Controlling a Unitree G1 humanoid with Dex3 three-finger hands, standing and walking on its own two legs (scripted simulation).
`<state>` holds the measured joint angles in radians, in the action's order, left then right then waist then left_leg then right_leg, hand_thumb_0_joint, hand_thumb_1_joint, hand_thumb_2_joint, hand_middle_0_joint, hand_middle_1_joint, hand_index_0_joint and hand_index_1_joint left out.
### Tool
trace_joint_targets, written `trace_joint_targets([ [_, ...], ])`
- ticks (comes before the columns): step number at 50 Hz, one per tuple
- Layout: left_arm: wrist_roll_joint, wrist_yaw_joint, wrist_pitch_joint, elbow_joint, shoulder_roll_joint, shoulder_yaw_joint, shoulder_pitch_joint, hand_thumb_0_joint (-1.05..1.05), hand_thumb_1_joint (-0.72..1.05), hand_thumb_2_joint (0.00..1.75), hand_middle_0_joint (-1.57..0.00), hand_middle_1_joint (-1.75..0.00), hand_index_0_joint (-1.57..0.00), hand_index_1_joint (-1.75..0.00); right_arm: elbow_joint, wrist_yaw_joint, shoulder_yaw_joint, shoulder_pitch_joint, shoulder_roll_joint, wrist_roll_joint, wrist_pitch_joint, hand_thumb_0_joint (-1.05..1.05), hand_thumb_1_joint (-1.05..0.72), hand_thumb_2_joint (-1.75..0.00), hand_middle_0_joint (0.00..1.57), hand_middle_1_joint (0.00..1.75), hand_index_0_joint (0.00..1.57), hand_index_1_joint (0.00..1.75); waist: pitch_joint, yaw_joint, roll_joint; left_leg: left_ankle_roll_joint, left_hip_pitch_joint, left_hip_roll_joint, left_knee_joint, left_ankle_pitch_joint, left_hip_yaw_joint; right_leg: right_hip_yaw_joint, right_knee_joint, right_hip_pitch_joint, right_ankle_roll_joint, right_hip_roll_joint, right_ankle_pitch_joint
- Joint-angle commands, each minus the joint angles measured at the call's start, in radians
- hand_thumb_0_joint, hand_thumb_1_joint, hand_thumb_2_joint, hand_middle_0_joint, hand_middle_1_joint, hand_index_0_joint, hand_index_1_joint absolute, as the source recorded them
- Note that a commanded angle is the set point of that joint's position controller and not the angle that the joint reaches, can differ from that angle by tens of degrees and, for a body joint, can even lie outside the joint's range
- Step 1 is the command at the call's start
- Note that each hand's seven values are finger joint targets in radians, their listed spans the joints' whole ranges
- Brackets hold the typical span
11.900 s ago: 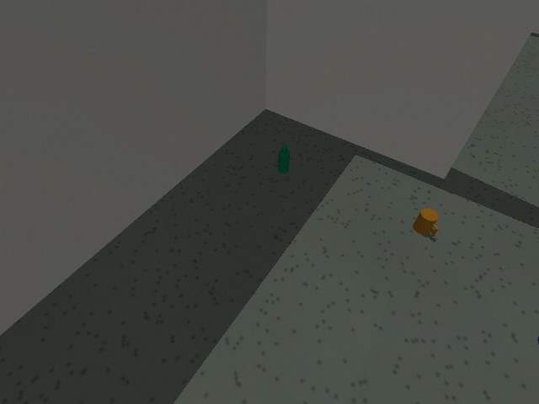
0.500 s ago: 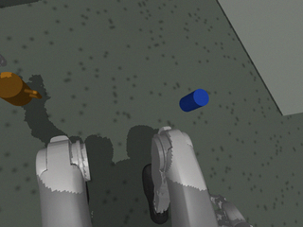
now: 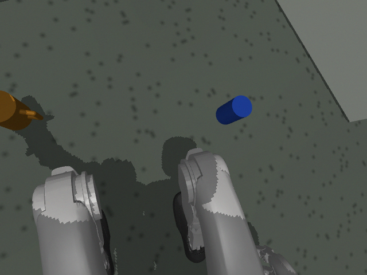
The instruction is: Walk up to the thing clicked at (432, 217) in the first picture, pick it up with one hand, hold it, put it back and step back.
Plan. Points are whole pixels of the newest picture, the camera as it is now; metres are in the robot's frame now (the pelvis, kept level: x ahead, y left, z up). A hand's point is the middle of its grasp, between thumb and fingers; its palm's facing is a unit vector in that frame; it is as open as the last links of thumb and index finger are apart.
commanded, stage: approach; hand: left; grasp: from above
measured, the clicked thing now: (15, 112) +0.46 +0.33 -0.28
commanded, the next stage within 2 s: close in in 0.28 s
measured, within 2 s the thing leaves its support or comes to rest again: neither
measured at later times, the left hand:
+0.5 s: hand out of the picture +0.46 +0.35 -0.17, palm faces -0.47 -0.09 -0.88, open 13.8 cm
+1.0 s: hand out of the picture +0.44 +0.34 -0.23, palm faces -0.44 -0.13 -0.89, open 13.9 cm
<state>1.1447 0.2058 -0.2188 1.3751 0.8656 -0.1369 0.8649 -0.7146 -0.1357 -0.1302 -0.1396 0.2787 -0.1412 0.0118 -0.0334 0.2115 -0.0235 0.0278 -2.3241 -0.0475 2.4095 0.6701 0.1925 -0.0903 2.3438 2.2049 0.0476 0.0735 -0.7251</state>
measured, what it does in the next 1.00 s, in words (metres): stands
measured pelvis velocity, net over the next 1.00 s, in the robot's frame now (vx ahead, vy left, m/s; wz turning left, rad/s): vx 0.00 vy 0.01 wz -0.05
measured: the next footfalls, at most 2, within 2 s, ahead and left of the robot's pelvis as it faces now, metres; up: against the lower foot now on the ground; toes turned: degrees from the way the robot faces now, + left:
none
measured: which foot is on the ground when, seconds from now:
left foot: down 0.00-1.00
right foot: down 0.00-1.00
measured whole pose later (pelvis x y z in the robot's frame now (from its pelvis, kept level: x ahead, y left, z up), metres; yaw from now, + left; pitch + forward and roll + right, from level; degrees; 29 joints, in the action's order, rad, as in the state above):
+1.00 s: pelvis +0.00 +0.01 -0.02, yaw -3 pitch +29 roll -12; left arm 1.33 0.50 -0.31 1.62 0.98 -0.14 1.01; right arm -0.71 -0.14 -0.22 -0.09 0.29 -0.22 -0.06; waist -0.07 0.30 -0.12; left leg 0.03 -2.38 -0.03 2.49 0.66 0.25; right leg -0.13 2.39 2.23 0.06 0.09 -0.70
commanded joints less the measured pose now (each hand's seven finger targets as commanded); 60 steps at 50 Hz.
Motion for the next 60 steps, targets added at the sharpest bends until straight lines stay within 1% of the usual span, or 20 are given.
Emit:
trace_joint_targets([
  [1, 0.001, 0.075, -0.154, -0.270, 0.336, -0.067, 0.350, 0.00, -0.48, 0.92, -0.07, -1.08, -0.11, -1.03, 0.011, 0.020, 0.086, -0.178, 0.259, -0.013, -0.006, 0.00, -0.90, -0.89, 0.20, 0.30, 0.20, 0.30, 0.697, 0.014, 0.258, -0.056, 0.465, 0.012, -0.150, -0.174, -0.102, -0.080, -0.259, -0.374, -0.064, 0.022, 0.250],
  [3, 0.042, 0.123, -0.189, -0.279, 0.338, -0.070, 0.345, 0.00, -0.49, 0.93, -0.07, -1.06, -0.11, -1.02, 0.004, 0.017, 0.086, -0.165, 0.252, -0.025, 0.000, 0.00, -0.90, -0.89, 0.20, 0.30, 0.20, 0.30, 0.731, 0.000, 0.323, -0.049, 0.518, 0.010, -0.143, -0.192, -0.105, -0.076, -0.240, -0.341, -0.068, 0.024, 0.254],
  [5, 0.072, 0.174, -0.188, -0.236, 0.255, -0.027, 0.360, 0.00, -0.50, 0.93, -0.06, -1.05, -0.09, -1.01, -0.006, 0.015, 0.094, -0.147, 0.253, -0.030, -0.002, 0.00, -0.90, -0.89, 0.20, 0.30, 0.20, 0.30, 0.705, 0.026, 0.361, -0.040, 0.579, 0.006, -0.168, -0.179, -0.093, -0.103, -0.222, -0.251, -0.075, 0.020, 0.234],
  [6, 0.089, 0.200, -0.184, -0.222, 0.250, -0.024, 0.389, 0.00, -0.50, 0.93, -0.06, -1.05, -0.09, -1.01, -0.013, 0.015, 0.098, -0.148, 0.256, -0.033, -0.005, 0.00, -0.90, -0.89, 0.20, 0.30, 0.20, 0.30, 0.694, 0.036, 0.395, -0.035, 0.596, 0.008, -0.190, -0.161, -0.088, -0.114, -0.220, -0.221, -0.079, 0.021, 0.217],
  [10, 0.145, 0.252, -0.103, -0.170, 0.245, 0.011, 0.506, 0.00, -0.48, 0.95, -0.07, -1.08, -0.11, -1.04, -0.030, 0.020, 0.112, -0.158, 0.267, -0.027, -0.015, 0.00, -0.90, -0.89, 0.20, 0.30, 0.20, 0.30, 0.719, 0.046, 0.452, -0.028, 0.656, 0.005, -0.228, -0.146, -0.082, -0.129, -0.214, -0.140, -0.086, 0.014, 0.210],
  [14, 0.146, 0.261, 0.000, -0.036, 0.218, 0.042, 0.505, 0.00, -0.48, 0.93, -0.06, -1.08, -0.11, -1.03, -0.024, 0.019, 0.104, -0.153, 0.268, -0.021, -0.024, 0.00, -0.90, -0.89, 0.20, 0.30, 0.20, 0.30, 0.678, 0.042, 0.450, -0.027, 0.620, 0.006, -0.253, -0.140, -0.079, -0.128, -0.201, -0.118, -0.087, 0.008, 0.226],
  [19, 0.121, 0.199, 0.082, 0.046, 0.251, 0.042, 0.421, 0.00, -0.47, 0.92, -0.06, -1.11, -0.11, -1.05, 0.024, 0.021, 0.088, -0.134, 0.260, -0.003, -0.019, 0.00, -0.90, -0.89, 0.20, 0.30, 0.20, 0.30, 0.681, 0.022, 0.374, -0.045, 0.557, 0.017, -0.243, -0.174, -0.097, -0.103, -0.219, -0.207, -0.082, 0.009, 0.272],
  [22, 0.083, 0.151, 0.086, 0.017, 0.256, 0.034, 0.405, 0.00, -0.46, 0.88, -0.04, -1.11, -0.11, -1.04, 0.053, 0.021, 0.079, -0.143, 0.252, -0.001, -0.016, 0.00, -0.90, -0.89, 0.20, 0.30, 0.20, 0.30, 0.710, 0.031, 0.310, -0.060, 0.514, 0.019, -0.224, -0.178, -0.109, -0.090, -0.247, -0.287, -0.073, 0.013, 0.281],
  [24, 0.057, 0.117, 0.070, 0.012, 0.251, 0.044, 0.397, 0.00, -0.47, 0.89, -0.04, -1.11, -0.11, -1.05, 0.057, 0.020, 0.071, -0.149, 0.252, 0.003, -0.020, 0.00, -0.90, -0.89, 0.20, 0.30, 0.20, 0.30, 0.667, 0.051, 0.251, -0.068, 0.463, 0.019, -0.214, -0.163, -0.105, -0.087, -0.258, -0.304, -0.066, 0.014, 0.271],
  [28, 0.047, 0.097, 0.008, -0.050, 0.334, -0.003, 0.395, 0.00, -0.51, 0.94, -0.05, -1.10, -0.10, -1.05, 0.059, 0.021, 0.053, -0.157, 0.257, -0.006, -0.020, 0.00, -0.90, -0.89, 0.20, 0.30, 0.20, 0.30, 0.688, 0.045, 0.273, -0.063, 0.466, 0.017, -0.197, -0.179, -0.103, -0.085, -0.250, -0.353, -0.062, 0.015, 0.274],
  [31, 0.058, 0.119, -0.048, -0.073, 0.358, -0.032, 0.391, 0.00, -0.53, 0.98, -0.06, -1.08, -0.09, -1.05, 0.045, 0.019, 0.035, -0.166, 0.258, -0.014, -0.015, 0.00, -0.90, -0.90, 0.20, 0.30, 0.20, 0.30, 0.693, 0.046, 0.301, -0.056, 0.477, 0.014, -0.176, -0.202, -0.103, -0.089, -0.243, -0.366, -0.065, 0.021, 0.289],
  [32, 0.061, 0.130, -0.062, -0.075, 0.356, -0.038, 0.378, 0.00, -0.54, 0.98, -0.06, -1.08, -0.09, -1.05, 0.040, 0.019, 0.030, -0.165, 0.254, -0.017, -0.015, 0.00, -0.90, -0.90, 0.20, 0.30, 0.20, 0.30, 0.698, 0.033, 0.316, -0.056, 0.494, 0.013, -0.177, -0.209, -0.104, -0.088, -0.243, -0.367, -0.063, 0.024, 0.295],
  [36, 0.096, 0.188, -0.103, -0.014, 0.346, -0.038, 0.373, 0.00, -0.51, 0.96, -0.05, -1.05, -0.07, -1.03, 0.024, 0.015, 0.024, -0.170, 0.267, -0.034, -0.017, 0.00, -0.90, -0.90, 0.20, 0.30, 0.20, 0.30, 0.655, 0.059, 0.350, -0.049, 0.513, 0.011, -0.182, -0.173, -0.088, -0.115, -0.231, -0.301, -0.070, 0.026, 0.254],
  [37, 0.101, 0.201, -0.106, 0.045, 0.322, -0.024, 0.358, 0.00, -0.52, 0.96, -0.05, -1.05, -0.07, -1.03, 0.021, 0.014, 0.022, -0.167, 0.268, -0.038, -0.022, 0.00, -0.90, -0.90, 0.20, 0.30, 0.20, 0.30, 0.600, 0.072, 0.325, -0.051, 0.485, 0.009, -0.176, -0.149, -0.084, -0.123, -0.228, -0.267, -0.070, 0.027, 0.234],
  [46, 0.175, 0.333, -0.097, 0.111, 0.366, -0.024, 0.423, 0.00, -0.48, 1.01, -0.06, -1.07, -0.08, -1.05, 0.002, 0.008, 0.000, -0.155, 0.296, -0.077, -0.069, 0.00, -0.90, -0.90, 0.20, 0.30, 0.20, 0.30, 0.620, 0.099, 0.404, -0.041, 0.555, 0.001, -0.157, -0.170, -0.065, -0.153, -0.183, -0.223, -0.072, 0.032, 0.255],
  [48, 0.177, 0.359, -0.085, 0.133, 0.381, -0.033, 0.431, 0.00, -0.49, 1.02, -0.06, -1.06, -0.08, -1.05, -0.001, 0.005, -0.004, -0.144, 0.301, -0.081, -0.080, 0.00, -0.90, -0.90, 0.20, 0.30, 0.20, 0.30, 0.611, 0.101, 0.409, -0.039, 0.533, -0.001, -0.149, -0.168, -0.067, -0.157, -0.175, -0.217, -0.072, 0.034, 0.259],
  [53, 0.182, 0.386, -0.032, 0.180, 0.357, -0.006, 0.418, 0.00, -0.50, 0.95, -0.05, -1.05, -0.08, -1.02, -0.001, -0.005, -0.010, -0.125, 0.300, -0.093, -0.113, 0.00, -0.90, -0.90, 0.20, 0.30, 0.20, 0.30, 0.571, 0.109, 0.427, -0.035, 0.511, -0.003, -0.143, -0.142, -0.073, -0.155, -0.171, -0.206, -0.074, 0.037, 0.254],
  [57, 0.143, 0.386, 0.001, 0.155, 0.368, -0.016, 0.407, 0.00, -0.50, 0.93, -0.05, -1.05, -0.08, -1.01, 0.012, -0.015, -0.009, -0.109, 0.304, -0.090, -0.133, 0.00, -0.90, -0.90, 0.20, 0.30, 0.20, 0.30, 0.598, 0.096, 0.438, -0.034, 0.514, -0.007, -0.143, -0.163, -0.069, -0.159, -0.164, -0.229, -0.073, 0.040, 0.273],
  [59, 0.132, 0.372, 0.013, 0.155, 0.352, -0.005, 0.405, 0.00, -0.49, 0.92, -0.04, -1.05, -0.08, -1.02, 0.016, -0.021, -0.010, -0.120, 0.308, -0.092, -0.144, 0.00, -0.90, -0.90, 0.20, 0.30, 0.20, 0.30, 0.586, 0.114, 0.418, -0.037, 0.509, -0.007, -0.139, -0.166, -0.064, -0.162, -0.165, -0.238, -0.069, 0.038, 0.279],
  [60, 0.122, 0.366, 0.015, 0.136, 0.362, -0.005, 0.410, 0.00, -0.49, 0.91, -0.04, -1.05, -0.08, -1.01, 0.015, -0.022, -0.014, -0.113, 0.306, -0.091, -0.147, 0.00, -0.90, -0.90, 0.20, 0.30, 0.20, 0.30, 0.606, 0.106, 0.415, -0.039, 0.510, -0.009, -0.130, -0.176, -0.065, -0.158, -0.169, -0.250, -0.067, 0.041, 0.290],
])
